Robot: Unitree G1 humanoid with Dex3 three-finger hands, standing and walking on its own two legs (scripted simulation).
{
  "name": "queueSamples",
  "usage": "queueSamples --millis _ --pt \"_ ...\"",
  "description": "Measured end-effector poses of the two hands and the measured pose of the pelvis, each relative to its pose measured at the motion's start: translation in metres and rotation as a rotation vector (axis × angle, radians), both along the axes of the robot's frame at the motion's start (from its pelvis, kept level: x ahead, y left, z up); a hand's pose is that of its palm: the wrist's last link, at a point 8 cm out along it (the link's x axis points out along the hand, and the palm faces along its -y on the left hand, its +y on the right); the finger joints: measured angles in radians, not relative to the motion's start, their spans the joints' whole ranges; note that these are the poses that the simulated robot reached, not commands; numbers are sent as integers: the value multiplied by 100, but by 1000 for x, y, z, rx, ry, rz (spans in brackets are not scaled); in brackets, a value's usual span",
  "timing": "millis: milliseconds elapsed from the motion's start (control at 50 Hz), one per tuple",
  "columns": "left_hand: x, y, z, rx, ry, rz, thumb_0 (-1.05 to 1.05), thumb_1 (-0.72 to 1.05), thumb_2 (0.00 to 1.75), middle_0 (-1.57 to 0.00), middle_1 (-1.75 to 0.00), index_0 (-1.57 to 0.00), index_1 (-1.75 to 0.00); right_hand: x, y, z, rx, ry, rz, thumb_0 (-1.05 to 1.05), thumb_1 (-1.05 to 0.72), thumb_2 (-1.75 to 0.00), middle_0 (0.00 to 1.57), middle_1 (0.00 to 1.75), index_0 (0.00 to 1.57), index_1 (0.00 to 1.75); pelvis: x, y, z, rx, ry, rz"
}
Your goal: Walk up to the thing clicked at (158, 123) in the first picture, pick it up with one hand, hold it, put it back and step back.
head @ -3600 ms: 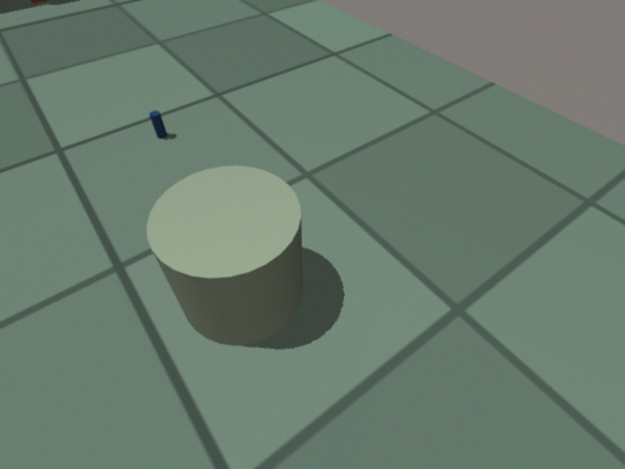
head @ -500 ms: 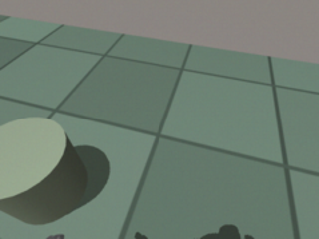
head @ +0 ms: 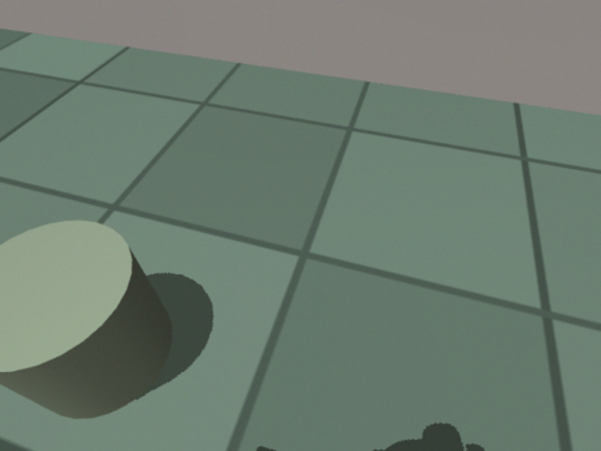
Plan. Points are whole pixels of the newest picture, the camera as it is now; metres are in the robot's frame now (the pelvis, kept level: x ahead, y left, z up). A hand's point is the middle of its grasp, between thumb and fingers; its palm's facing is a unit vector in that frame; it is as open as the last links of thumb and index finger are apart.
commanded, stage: stand
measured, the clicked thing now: out of the picture +1.05 +1.72 -0.71
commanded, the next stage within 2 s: none
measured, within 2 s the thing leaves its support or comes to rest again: neither
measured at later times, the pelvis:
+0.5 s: pelvis +0.01 +0.01 +0.00, yaw +0 degrees
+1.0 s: pelvis +0.02 +0.01 +0.00, yaw +1 degrees
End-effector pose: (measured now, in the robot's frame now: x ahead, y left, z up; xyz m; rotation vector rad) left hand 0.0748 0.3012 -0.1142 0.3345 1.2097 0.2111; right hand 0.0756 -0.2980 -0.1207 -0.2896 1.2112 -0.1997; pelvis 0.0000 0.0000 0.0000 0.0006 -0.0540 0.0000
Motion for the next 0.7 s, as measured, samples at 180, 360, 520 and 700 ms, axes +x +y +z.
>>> queueSamples --millis 180,360,520,700 --pt "-11 -1 -4 -15 20 7 0 91 89 -21 -30 -20 -30 -11 -2 2 -9 25 -5 0 -90 -89 20 30 21 30 -3 1 0 -1 8 3" --pt "-18 2 -7 -17 55 14 0 91 89 -21 -30 -20 -30 -18 0 0 -11 63 -11 0 -90 -89 20 30 21 30 1 3 0 -2 20 5" --pt "-11 5 -7 -16 62 19 0 91 89 -21 -30 -20 -30 -8 5 -1 -8 70 -3 0 -90 -89 20 30 21 30 9 6 0 -1 29 9" --pt "8 7 -4 -13 25 17 0 91 89 -21 -30 -20 -30 16 9 1 -10 27 13 0 -90 -89 20 30 21 30 18 8 1 -1 25 12"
